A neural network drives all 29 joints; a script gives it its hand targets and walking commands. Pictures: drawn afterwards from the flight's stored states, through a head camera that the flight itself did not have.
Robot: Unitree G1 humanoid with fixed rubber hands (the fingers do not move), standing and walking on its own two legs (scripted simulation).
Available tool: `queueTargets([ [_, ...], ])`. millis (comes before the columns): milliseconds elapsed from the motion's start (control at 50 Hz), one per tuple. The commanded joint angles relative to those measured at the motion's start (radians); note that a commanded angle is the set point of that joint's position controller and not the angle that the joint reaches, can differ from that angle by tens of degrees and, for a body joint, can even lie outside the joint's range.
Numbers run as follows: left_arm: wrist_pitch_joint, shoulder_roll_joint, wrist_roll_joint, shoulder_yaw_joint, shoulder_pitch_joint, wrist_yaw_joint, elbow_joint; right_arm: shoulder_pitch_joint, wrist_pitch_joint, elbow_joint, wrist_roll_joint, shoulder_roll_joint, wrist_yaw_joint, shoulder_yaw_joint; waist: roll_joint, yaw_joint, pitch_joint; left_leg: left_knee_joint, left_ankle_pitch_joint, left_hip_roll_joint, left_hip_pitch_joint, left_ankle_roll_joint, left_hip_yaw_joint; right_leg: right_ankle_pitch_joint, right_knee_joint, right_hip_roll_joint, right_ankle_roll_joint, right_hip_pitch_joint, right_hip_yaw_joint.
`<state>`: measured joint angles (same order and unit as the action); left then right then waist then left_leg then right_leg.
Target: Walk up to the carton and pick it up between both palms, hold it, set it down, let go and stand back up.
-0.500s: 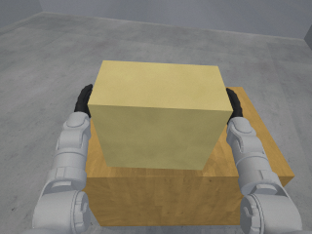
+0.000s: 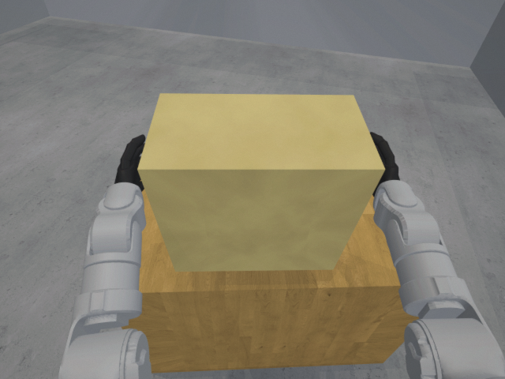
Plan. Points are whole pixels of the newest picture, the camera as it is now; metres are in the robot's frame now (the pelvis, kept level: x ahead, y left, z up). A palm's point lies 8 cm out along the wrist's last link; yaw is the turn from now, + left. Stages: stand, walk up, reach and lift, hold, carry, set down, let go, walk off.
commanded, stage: reach and lift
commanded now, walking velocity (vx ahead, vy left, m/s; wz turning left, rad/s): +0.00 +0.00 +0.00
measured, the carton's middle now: (256, 191) +0.40 +0.01 +0.09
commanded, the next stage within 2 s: hold in 0.68 s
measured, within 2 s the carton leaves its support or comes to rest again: neither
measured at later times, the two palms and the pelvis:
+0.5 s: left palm (124, 181) +0.35 +0.21 +0.16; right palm (385, 186) +0.35 -0.19 +0.16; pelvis -0.01 +0.02 +0.00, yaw +1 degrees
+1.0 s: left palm (104, 175) +0.34 +0.23 +0.18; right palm (374, 167) +0.36 -0.17 +0.18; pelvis -0.01 +0.01 +0.00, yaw +2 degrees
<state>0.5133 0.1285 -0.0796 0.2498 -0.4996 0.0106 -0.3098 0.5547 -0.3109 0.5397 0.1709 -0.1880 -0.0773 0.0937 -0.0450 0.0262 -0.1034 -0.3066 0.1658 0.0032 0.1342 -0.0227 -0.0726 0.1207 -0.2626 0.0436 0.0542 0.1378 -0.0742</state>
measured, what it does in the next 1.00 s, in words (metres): stands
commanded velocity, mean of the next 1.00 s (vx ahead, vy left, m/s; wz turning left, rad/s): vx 0.00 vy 0.00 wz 0.00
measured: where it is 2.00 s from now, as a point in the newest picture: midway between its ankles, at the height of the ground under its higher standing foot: outside the picture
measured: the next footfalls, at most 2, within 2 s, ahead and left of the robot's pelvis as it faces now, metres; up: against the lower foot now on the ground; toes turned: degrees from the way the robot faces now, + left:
none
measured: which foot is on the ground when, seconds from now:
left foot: down 0.00-1.00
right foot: down 0.00-1.00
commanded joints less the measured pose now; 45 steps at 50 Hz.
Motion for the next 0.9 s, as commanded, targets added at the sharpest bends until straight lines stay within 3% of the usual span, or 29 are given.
queueTargets([
  [0,-0.031,-0.418,0.08,-0.364,-0.643,-0.172,0.218,0.701,0.054,-0.315,0.067,0.474,0.19,-0.325,0.038,0.001,-0.325,0.024,-0.183,-0.03,-0.053,0.011,0.069,-0.3,-0.007,-0.06,-0.059,-0.216,0.11],
  [80,-0.032,-0.41,0.089,-0.366,-0.681,-0.203,0.232,0.697,0.049,-0.294,0.042,0.471,0.18,-0.282,0.056,0.041,-0.334,0.03,-0.161,-0.032,-0.061,0.022,0.065,-0.288,-0.004,-0.061,-0.063,-0.219,0.098],
  [200,-0.05,-0.432,0.123,-0.424,-0.709,-0.201,0.304,0.705,0.066,-0.34,0.034,0.457,0.178,-0.273,0.092,0.083,-0.389,0.003,-0.242,-0.023,-0.121,0.056,0.085,-0.309,-0.017,-0.035,-0.056,-0.211,0.057],
  [340,-0.042,-0.448,0.12,-0.427,-0.702,-0.164,0.312,0.742,0.073,-0.352,0.048,0.427,0.205,-0.286,0.097,0.054,-0.365,0.001,-0.253,0.003,-0.146,0.069,0.102,-0.208,-0.015,-0.015,-0.042,-0.151,0.031],
  [480,0.016,-0.448,0.1,-0.397,-0.657,-0.151,0.331,0.772,0.042,-0.405,0.107,0.448,0.218,-0.359,0.023,-0.003,-0.374,0.002,-0.3,-0.001,-0.143,0.041,0.094,-0.269,-0.016,-0.013,-0.047,-0.193,0.051],
  [540,0.044,-0.448,0.091,-0.386,-0.654,-0.151,0.349,0.777,0.025,-0.41,0.125,0.444,0.221,-0.358,0.036,-0.015,-0.354,0.012,-0.289,-0.001,-0.135,0.036,0.087,-0.258,-0.015,-0.013,-0.043,-0.19,0.056],
  [580,0.064,-0.445,0.094,-0.401,-0.66,-0.153,0.389,0.774,0.014,-0.425,0.137,0.449,0.223,-0.363,0.042,-0.012,-0.359,0.011,-0.286,-0.001,-0.146,0.036,0.086,-0.248,-0.011,-0.014,-0.041,-0.187,0.06],
  [640,0.085,-0.431,0.077,-0.366,-0.695,-0.162,0.328,0.799,-0.006,-0.351,0.112,0.433,0.234,-0.311,0.059,-0.01,-0.272,0.049,-0.139,0.004,-0.094,0.027,0.082,-0.111,0.006,-0.027,-0.036,-0.133,0.06],
  [700,0.1,-0.429,0.074,-0.373,-0.719,-0.17,0.332,0.813,-0.009,-0.336,0.1,0.439,0.24,-0.29,0.074,0.0,-0.286,0.054,-0.099,0.0,-0.086,0.021,0.074,-0.085,0.006,-0.037,-0.034,-0.13,0.068],
  [820,0.098,-0.45,0.115,-0.415,-0.776,-0.174,0.358,0.825,-0.013,-0.319,0.083,0.438,0.235,-0.259,0.098,0.049,-0.346,0.04,-0.118,0.005,-0.118,0.036,0.085,-0.107,0.0,-0.031,-0.031,-0.126,0.053],
  [880,0.108,-0.445,0.107,-0.402,-0.749,-0.185,0.356,0.811,-0.021,-0.334,0.079,0.428,0.225,-0.256,0.084,0.055,-0.342,0.036,-0.143,0.001,-0.11,0.038,0.084,-0.138,0.001,-0.033,-0.036,-0.156,0.054],
])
